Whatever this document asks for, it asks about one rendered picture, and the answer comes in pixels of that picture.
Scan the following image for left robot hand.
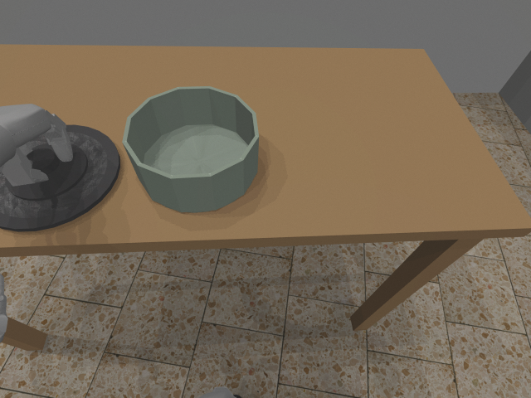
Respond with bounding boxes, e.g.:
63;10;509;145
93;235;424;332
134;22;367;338
0;104;73;187

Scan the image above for pot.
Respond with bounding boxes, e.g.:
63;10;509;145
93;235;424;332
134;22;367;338
122;86;259;213

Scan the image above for table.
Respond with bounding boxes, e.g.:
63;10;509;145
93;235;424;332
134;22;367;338
0;44;531;351

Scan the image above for lid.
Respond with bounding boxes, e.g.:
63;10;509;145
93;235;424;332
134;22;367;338
0;125;120;232

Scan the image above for knob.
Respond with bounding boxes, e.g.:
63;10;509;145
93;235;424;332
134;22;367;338
27;148;60;175

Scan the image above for left robot shin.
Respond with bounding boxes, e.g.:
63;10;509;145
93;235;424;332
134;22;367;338
212;386;235;397

